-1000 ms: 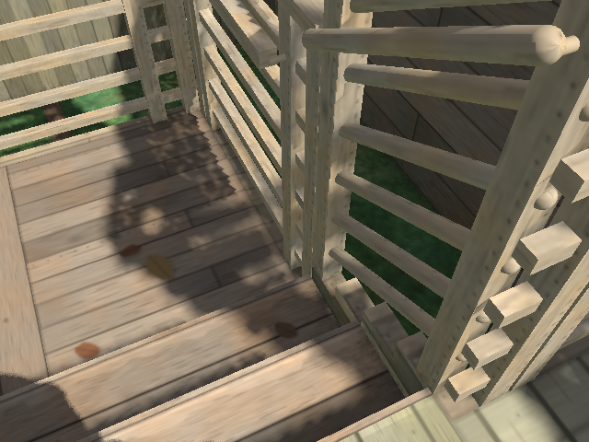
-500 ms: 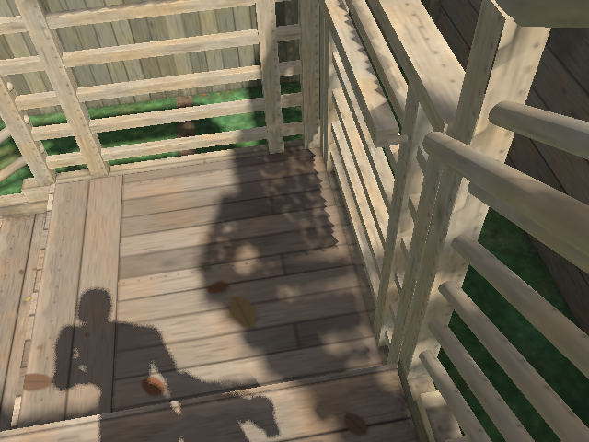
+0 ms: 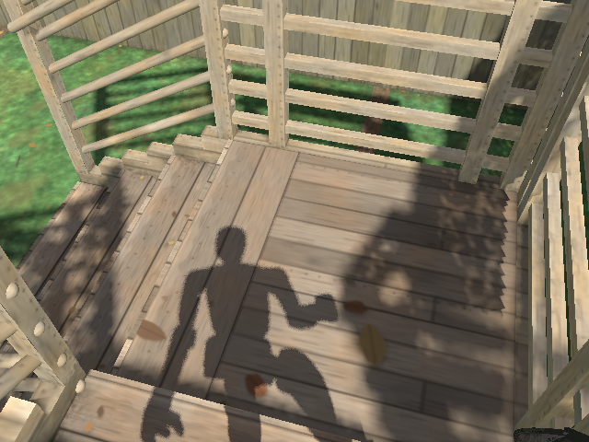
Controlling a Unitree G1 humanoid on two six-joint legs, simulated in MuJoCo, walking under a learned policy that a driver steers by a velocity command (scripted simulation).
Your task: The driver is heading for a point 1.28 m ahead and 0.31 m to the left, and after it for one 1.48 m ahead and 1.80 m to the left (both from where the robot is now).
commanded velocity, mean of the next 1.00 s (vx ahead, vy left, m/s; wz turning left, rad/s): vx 0.50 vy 0.00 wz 0.39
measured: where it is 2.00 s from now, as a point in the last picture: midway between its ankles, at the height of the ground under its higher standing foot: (218, 292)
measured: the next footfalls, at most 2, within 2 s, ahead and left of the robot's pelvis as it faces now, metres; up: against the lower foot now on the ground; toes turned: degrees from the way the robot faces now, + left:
left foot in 0.04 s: +0.18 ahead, +0.10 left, -0.17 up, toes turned +3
right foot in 0.68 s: +0.47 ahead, -0.04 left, -0.34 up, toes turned +24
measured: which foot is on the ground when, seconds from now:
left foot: up 0.00-0.02, down 0.04-0.68, up 0.70-1.00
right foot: down 0.00-0.04, up 0.06-0.66, down 0.68-1.00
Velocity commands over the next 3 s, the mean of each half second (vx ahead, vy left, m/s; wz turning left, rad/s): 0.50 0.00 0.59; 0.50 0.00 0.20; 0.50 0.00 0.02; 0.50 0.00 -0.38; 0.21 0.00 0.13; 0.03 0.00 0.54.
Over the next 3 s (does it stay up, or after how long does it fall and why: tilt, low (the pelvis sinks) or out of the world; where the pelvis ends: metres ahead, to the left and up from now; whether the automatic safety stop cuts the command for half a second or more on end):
stays up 1.15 0.40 -0.39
